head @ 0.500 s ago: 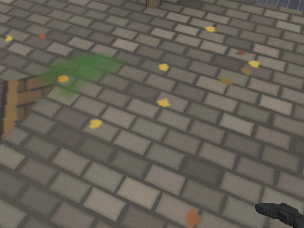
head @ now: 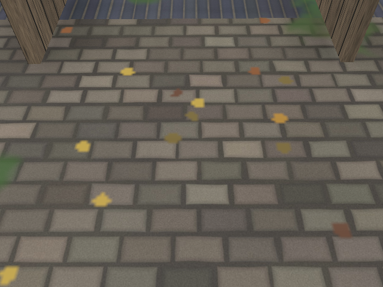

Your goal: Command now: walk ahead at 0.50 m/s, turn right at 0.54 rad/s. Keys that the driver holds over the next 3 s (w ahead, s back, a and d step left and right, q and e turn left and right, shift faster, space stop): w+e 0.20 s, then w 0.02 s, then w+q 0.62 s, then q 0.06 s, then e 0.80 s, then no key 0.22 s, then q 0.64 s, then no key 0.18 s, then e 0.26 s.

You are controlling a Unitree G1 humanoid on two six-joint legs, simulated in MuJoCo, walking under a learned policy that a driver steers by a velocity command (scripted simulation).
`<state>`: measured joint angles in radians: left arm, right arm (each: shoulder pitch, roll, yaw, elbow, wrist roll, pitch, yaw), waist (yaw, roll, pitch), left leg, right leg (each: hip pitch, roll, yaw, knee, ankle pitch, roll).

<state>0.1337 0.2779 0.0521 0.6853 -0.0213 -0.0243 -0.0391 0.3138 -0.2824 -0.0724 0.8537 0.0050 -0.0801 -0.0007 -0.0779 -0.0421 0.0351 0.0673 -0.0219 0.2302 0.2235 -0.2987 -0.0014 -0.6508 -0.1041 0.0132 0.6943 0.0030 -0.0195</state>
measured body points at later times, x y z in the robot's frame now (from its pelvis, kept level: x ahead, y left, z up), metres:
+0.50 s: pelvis +0.28 -0.05 +0.01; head +0.30 -0.06 +0.46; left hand +0.39 +0.22 -0.10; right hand +0.41 -0.32 -0.10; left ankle +0.49 +0.09 -0.68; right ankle +0.19 -0.12 -0.74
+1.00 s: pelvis +0.57 -0.01 +0.01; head +0.60 +0.01 +0.46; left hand +0.74 +0.26 -0.08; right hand +0.68 -0.29 -0.10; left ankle +0.52 +0.06 -0.74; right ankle +0.77 -0.15 -0.69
